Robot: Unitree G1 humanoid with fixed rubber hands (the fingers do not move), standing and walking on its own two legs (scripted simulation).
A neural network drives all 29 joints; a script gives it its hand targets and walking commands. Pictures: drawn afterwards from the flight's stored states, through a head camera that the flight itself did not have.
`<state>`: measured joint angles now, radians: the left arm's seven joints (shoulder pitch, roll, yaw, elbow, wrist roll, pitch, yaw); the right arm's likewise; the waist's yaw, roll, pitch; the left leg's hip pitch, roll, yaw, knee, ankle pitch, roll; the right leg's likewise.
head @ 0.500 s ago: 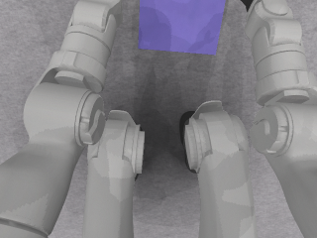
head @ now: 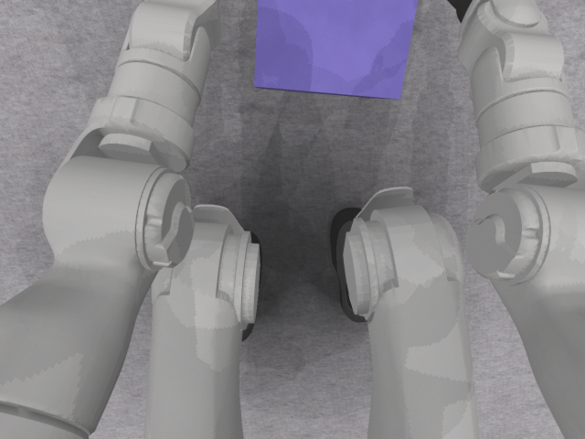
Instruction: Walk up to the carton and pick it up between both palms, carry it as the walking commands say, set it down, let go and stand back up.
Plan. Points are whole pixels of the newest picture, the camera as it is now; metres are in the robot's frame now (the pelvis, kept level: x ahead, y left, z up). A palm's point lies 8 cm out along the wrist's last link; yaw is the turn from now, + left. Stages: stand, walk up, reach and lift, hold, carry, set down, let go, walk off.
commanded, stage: set down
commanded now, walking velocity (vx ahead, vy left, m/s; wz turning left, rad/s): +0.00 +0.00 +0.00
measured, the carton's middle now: out of the picture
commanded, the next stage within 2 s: none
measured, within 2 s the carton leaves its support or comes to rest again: neither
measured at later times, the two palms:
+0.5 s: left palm out of the picture +0.56 +0.06 -0.19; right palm out of the picture +0.51 -0.21 -0.19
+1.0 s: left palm out of the picture +0.56 +0.08 -0.18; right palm out of the picture +0.51 -0.23 -0.19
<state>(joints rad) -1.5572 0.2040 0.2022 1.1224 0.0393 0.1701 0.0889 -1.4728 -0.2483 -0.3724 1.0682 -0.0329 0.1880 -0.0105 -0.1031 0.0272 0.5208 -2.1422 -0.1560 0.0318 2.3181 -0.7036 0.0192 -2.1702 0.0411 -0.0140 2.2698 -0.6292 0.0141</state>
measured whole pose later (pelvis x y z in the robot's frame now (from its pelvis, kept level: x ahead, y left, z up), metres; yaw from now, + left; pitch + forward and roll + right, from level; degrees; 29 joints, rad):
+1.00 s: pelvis -0.01 -0.01 +0.00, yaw +0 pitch +31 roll -1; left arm -1.60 0.33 0.07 1.20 -0.09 0.10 0.08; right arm -1.52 -0.30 -0.29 1.23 0.09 0.04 -0.07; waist -0.11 0.00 0.52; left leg -2.17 -0.11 0.02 2.29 -0.67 0.01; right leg -2.20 0.02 -0.05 2.25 -0.59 -0.02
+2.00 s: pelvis +0.01 -0.01 +0.15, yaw -1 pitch +44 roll +0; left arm -1.42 0.27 0.16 0.97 -0.04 0.23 0.13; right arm -1.31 -0.24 -0.32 0.90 0.06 0.19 -0.11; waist -0.10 0.03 0.09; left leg -1.94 -0.10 -0.02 1.73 -0.56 0.00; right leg -1.98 0.06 0.00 1.69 -0.48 -0.01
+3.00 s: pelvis +0.07 -0.02 +0.36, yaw +0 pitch +36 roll +1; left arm -0.66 0.08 0.18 0.60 0.12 0.15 0.14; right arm -0.62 -0.18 -0.27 0.64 -0.09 0.11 0.08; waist -0.08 0.01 -0.01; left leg -1.12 -0.08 -0.09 0.78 -0.29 -0.01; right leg -1.16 0.06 0.04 0.78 -0.24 -0.03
